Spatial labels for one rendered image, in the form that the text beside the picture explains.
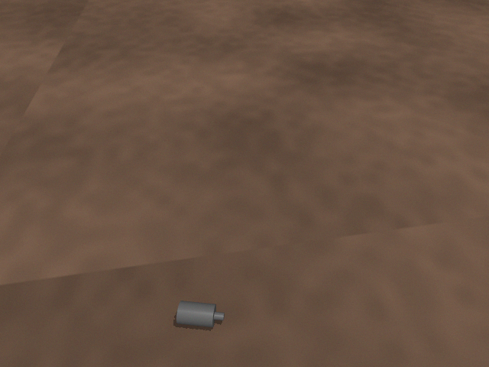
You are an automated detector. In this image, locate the bottle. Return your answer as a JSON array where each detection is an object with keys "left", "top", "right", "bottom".
[{"left": 176, "top": 300, "right": 225, "bottom": 327}]

